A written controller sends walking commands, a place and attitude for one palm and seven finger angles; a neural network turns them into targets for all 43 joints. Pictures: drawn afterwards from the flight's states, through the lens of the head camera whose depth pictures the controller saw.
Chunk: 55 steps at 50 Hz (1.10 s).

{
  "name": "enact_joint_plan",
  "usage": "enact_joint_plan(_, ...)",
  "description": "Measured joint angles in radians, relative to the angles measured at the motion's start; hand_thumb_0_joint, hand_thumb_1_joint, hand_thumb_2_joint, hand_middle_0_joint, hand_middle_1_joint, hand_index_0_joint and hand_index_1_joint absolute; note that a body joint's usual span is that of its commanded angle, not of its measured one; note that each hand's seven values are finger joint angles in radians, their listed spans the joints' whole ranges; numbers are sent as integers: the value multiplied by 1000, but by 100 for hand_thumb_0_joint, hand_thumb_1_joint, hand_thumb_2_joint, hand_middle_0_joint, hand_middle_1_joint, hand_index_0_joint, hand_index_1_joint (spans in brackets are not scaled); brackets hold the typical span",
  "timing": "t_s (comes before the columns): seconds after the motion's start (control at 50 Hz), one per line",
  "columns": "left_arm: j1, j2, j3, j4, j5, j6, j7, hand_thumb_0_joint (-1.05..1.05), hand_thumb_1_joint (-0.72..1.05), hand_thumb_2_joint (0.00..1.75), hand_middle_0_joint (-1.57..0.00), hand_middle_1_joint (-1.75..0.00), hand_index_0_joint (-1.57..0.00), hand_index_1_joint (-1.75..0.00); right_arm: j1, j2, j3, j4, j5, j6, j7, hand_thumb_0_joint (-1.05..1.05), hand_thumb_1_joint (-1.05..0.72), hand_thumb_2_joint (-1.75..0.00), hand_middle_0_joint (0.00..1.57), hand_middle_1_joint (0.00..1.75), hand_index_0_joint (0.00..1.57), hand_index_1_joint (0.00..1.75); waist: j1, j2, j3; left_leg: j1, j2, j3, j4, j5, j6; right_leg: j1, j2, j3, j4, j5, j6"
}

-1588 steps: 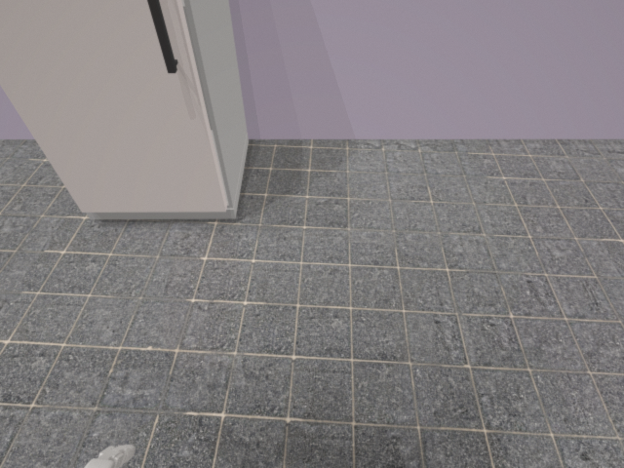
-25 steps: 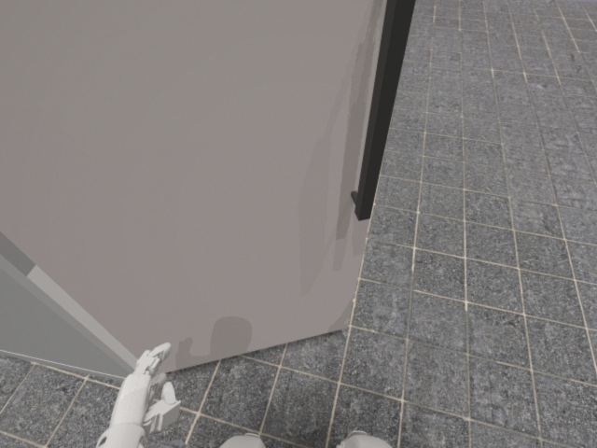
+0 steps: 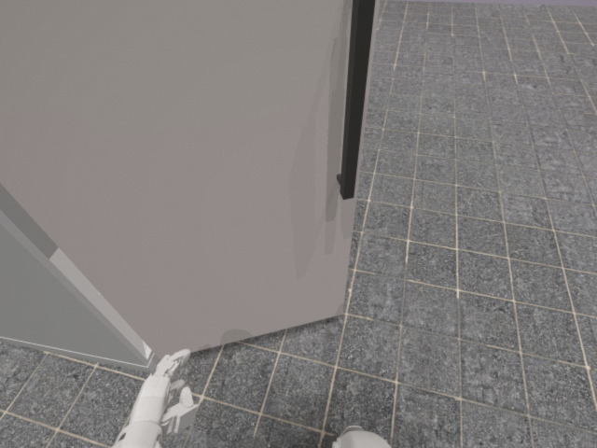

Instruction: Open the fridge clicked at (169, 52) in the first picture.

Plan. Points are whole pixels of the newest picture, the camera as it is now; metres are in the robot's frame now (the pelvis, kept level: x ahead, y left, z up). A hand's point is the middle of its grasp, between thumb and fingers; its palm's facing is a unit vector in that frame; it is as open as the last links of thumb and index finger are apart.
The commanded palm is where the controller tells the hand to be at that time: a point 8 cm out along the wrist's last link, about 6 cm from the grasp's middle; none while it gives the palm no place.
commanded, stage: step back with the hand held close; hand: right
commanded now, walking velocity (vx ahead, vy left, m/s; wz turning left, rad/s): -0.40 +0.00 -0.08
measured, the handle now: (349, 106) +0.59 -0.11 +0.15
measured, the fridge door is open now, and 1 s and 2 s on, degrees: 65 65 65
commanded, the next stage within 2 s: stop stepping back and stand still in 0.16 s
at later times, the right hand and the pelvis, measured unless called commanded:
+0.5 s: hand out of the picture +0.06 -0.30 +0.17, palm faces +0.48 +0.79 -0.38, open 7.4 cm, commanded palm +0.01 -0.32 +0.19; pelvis -0.14 -0.03 +0.00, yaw +2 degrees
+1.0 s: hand out of the picture +0.01 -0.33 +0.16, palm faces +0.50 +0.78 -0.38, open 7.4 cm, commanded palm -0.04 -0.35 +0.19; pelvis -0.18 -0.05 -0.01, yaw +0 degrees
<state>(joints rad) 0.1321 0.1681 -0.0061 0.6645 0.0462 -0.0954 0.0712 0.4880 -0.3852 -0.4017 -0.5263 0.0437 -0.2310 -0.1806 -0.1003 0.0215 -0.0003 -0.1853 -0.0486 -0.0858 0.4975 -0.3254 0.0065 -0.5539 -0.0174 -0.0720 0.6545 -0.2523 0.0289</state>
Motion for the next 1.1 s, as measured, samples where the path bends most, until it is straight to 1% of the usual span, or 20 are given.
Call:
enact_joint_plan(0.04, 1, -6, -12, 7, -10, 18, 4, 1, 90, 90, -20, -30, -20, -30, -46, -3, 31, 18, -12, 10, 10, 2, -89, -90, 21, 30, 21, 30, 12, 27, 0, 1, 24, -16, -8, 7, -26, 45, 23, 7, 35, 10, 4)
enact_joint_plan(0.08, 2, 1, -23, -13, -20, 27, 11, 1, 90, 90, -20, -30, -20, -30, -67, -18, 38, 20, -18, 20, 22, 2, -89, -90, 21, 30, 21, 30, 40, 21, -7, -26, 22, -10, 20, 9, -39, 129, 14, 19, -69, 195, -17)
enact_joint_plan(0.1, -5, 2, -20, -25, -25, 27, 12, 1, 90, 90, -20, -30, -20, -30, -73, -33, 33, 18, -15, 24, 31, 2, -89, -90, 21, 30, 21, 30, 59, 18, -2, -54, 20, -3, 62, -1, -34, 150, 16, 18, -115, 162, -56)
enact_joint_plan(0.14, -25, -12, -9, -40, -28, 19, 6, 1, 90, 90, -20, -30, -20, -30, -72, -73, 14, 24, -3, 26, 48, 2, -89, -90, 21, 30, 21, 30, 88, 41, 20, -116, 17, -18, 183, -95, -21, 153, 29, 1, -154, 125, -93)
enact_joint_plan(0.22, -12, -15, -9, -75, -13, -8, -3, 1, 90, 90, -20, -30, -20, -30, 45, -117, -14, -21, 26, 60, 58, 2, -89, -90, 21, 30, 21, 30, 115, 35, 34, -159, -20, 31, 286, -166, -15, 162, 4, -16, -258, 226, -97)
enact_joint_plan(0.28, 29, 3, -1, -81, -2, -15, 3, 1, 90, 90, -20, -30, -20, -30, 119, -129, -12, -68, 39, 77, 48, 2, -89, -90, 22, 30, 21, 30, 119, 15, 12, -101, -31, 93, 217, -168, 5, 156, -7, -5, -331, 291, -89)
enact_joint_plan(0.32, 54, 15, 6, -74, 2, -10, 8, 1, 90, 90, -20, -30, -20, -30, 141, -139, -18, -83, 46, 81, 37, 2, -89, -90, 22, 30, 22, 30, 119, 13, -12, -23, -26, 126, 75, -162, 26, 124, 6, 7, -339, 288, -68)
enact_joint_plan(0.36, 59, 32, 10, -61, 2, 4, 9, 1, 90, 90, -20, -30, -20, -30, 154, -140, -36, -90, 48, 81, 23, 2, -89, -90, 22, 30, 22, 30, 100, 26, -21, 3, -3, 128, -46, -46, 59, 49, 25, 6, -224, 144, -24)
enact_joint_plan(0.42, 82, 51, 15, -12, -8, 24, 12, 1, 90, 90, -20, -30, -20, -30, 142, -100, -29, -67, 39, 84, 8, 2, -89, -90, 22, 30, 22, 30, 63, 20, -23, -16, 6, 111, -14, 32, 45, 11, 38, 59, 69, -17, -3)
enact_joint_plan(0.48, 138, 58, 18, 12, -30, 22, 24, 1, 90, 90, -20, -30, -20, -30, 77, -48, -8, 7, 23, 93, -2, 2, -89, -90, 22, 30, 22, 30, 61, 25, -50, -14, 29, 112, 6, 19, 25, 114, 23, 57, 65, -38, -13)
enact_joint_plan(0.52, 171, 79, 21, 17, -38, 6, 33, 1, 90, 90, -20, -30, -20, -30, 22, -5, 16, 59, 11, 97, -6, 2, -89, -90, 21, 30, 21, 30, 78, -11, -71, -25, 25, 140, 34, 5, 14, 218, -8, 80, -57, -55, -35)
enact_joint_plan(0.56, 166, 79, 25, 40, -45, -2, 41, 1, 90, 90, -20, -30, -20, -30, -22, 22, 31, 102, 5, 98, -6, 2, -89, -90, 21, 30, 21, 30, 97, -16, -60, -28, 41, 155, 58, 0, 4, 229, 2, 86, -86, 18, -42)
enact_joint_plan(0.7, 152, 6, -11, 7, -23, -26, 35, 1, 90, 90, -20, -30, -20, -30, 47, -23, 15, 78, -11, 92, 9, 2, -89, -90, 21, 30, 21, 30, 134, 4, -40, -26, 28, 130, 68, -102, 18, 251, 16, 61, -156, 46, -43)
enact_joint_plan(0.76, 146, -7, -19, -11, -14, -22, 22, 1, 90, 90, -20, -30, -20, -30, 59, -50, 3, 48, -9, 76, 15, 2, -89, -90, 21, 30, 21, 30, 134, -15, -29, -23, 12, 139, 17, -26, 48, 212, 11, 73, -107, -32, -40)
enact_joint_plan(0.8, 138, -7, -20, -6, -18, -16, 11, 1, 90, 90, -20, -30, -20, -30, 68, -61, -7, 26, -1, 65, 16, 2, -89, -90, 21, 30, 21, 30, 115, -7, -22, -33, 20, 132, 11, 74, 59, 162, 14, 60, 31, -78, -32)
enact_joint_plan(0.84, 138, 3, -17, 9, -24, -14, 4, 1, 90, 90, -20, -30, -20, -30, 63, -48, -5, 28, 3, 50, 14, 2, -89, -90, 21, 30, 21, 30, 97, -4, -20, -36, 26, 124, 32, 71, 45, 144, 9, 48, 114, -117, -28)
enact_joint_plan(0.92, 145, 43, -7, 15, -33, -14, 15, 1, 90, 90, -20, -30, -20, -30, 26, -5, 10, 64, 5, 52, 7, 2, -89, -90, 21, 30, 21, 30, 92, -22, -20, -55, 36, 135, 120, -1, 19, 218, -11, 42, -39, -61, -46)
enact_joint_plan(0.96, 128, 49, -2, 22, -37, -11, 25, 1, 90, 90, -20, -30, -20, -30, 1, 6, 8, 90, 3, 62, 6, 2, -89, -90, 21, 30, 21, 30, 89, -18, -3, -66, 40, 121, 177, -51, 10, 218, -3, 35, -26, 37, -50)
enact_joint_plan(1.02, 111, 31, -2, 22, -34, -10, 28, 1, 90, 90, -20, -30, -20, -30, -16, 6, 3, 123, -4, 80, 9, 2, -89, -90, 21, 30, 21, 30, 95, 0, 3, -67, 36, 105, 207, -111, 10, 235, 16, 30, -51, 36, -47)
enact_joint_plan(1.1, 106, 17, -11, 0, -30, -22, 12, 1, 90, 90, -20, -30, -20, -30, 5, 3, 11, 87, -8, 77, 19, 2, -89, -90, 21, 30, 21, 30, 105, -18, 11, -33, 17, 127, 88, 18, 40, 223, 10, 57, -62, -11, -38)
